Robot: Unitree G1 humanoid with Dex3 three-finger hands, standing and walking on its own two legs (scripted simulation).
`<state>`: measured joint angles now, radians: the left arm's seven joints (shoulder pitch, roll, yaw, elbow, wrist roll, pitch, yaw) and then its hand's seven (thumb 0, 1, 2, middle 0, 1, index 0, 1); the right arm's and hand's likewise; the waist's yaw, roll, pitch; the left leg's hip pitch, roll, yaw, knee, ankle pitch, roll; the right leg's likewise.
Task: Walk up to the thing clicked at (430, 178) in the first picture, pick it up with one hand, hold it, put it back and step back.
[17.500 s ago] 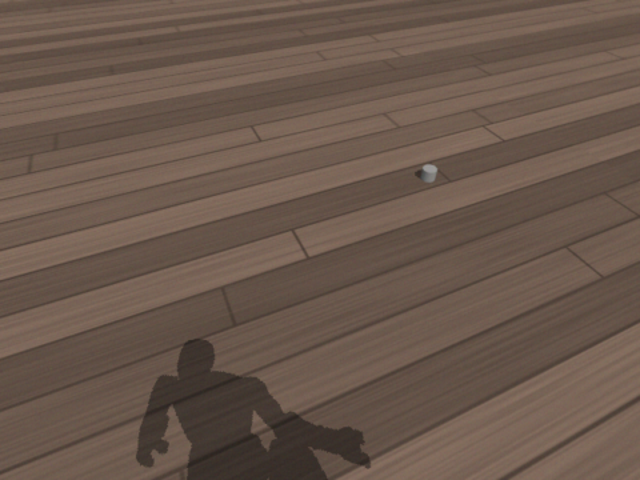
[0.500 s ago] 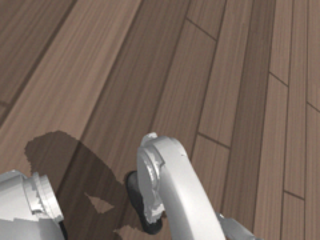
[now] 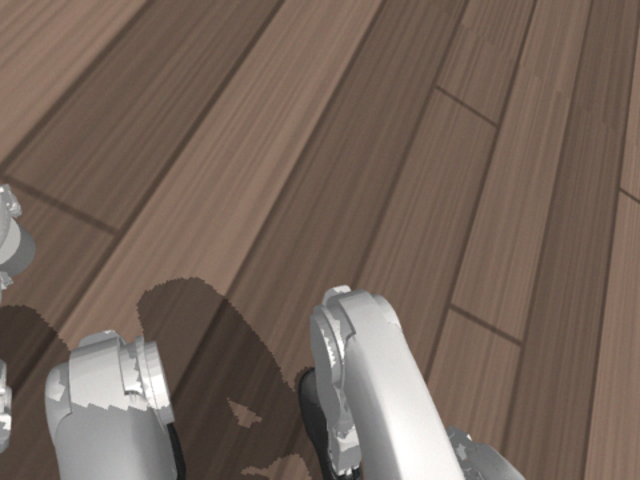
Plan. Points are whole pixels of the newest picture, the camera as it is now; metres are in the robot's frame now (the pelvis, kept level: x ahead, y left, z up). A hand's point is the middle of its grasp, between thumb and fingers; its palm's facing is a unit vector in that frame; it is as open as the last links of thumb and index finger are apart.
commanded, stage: settle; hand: left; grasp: from above
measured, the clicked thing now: out of the picture +0.44 +0.34 -0.22
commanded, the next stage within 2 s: lift in 0.30 s
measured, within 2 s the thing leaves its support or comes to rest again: neither
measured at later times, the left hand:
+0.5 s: hand out of the picture +0.42 +0.34 -0.13, palm faces -0.41 -0.09 -0.91, open 10.0 cm
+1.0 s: hand out of the picture +0.35 +0.34 +0.01, palm faces -0.42 -0.13 -0.90, open 10.0 cm
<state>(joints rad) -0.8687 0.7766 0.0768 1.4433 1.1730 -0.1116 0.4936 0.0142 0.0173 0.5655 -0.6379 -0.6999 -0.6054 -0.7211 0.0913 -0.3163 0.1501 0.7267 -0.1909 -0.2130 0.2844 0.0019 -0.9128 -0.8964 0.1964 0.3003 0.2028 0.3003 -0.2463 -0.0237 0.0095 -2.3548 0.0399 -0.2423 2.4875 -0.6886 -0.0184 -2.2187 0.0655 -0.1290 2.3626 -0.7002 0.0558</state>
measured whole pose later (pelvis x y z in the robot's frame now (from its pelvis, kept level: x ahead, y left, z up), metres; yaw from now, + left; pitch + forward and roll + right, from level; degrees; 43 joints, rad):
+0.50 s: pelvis -0.01 -0.01 +0.02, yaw +4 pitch +33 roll -9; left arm -0.85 0.71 0.08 1.27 1.19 -0.13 0.33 0.01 0.00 0.57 -0.66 -0.68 -0.63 -0.70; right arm 0.16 -0.30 0.07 0.71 -0.13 -0.07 0.17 0.00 -0.92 -0.90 0.20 0.30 0.20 0.30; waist -0.21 0.01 -0.05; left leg -2.32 0.03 -0.17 2.38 -0.65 -0.02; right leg -2.20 0.04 -0.08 2.30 -0.69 0.04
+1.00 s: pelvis -0.01 +0.00 +0.12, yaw +8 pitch +33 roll -7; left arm -0.58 0.59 -0.01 0.86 1.06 -0.07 0.12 0.02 0.01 0.59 -0.62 -0.73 -0.61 -0.72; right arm 0.17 -0.27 -0.03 0.65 -0.03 0.02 0.07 0.00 -0.92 -0.90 0.20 0.30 0.20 0.30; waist -0.10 0.05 -0.18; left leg -2.04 0.04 -0.11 2.07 -0.62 0.00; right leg -1.94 0.01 -0.04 2.02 -0.66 0.04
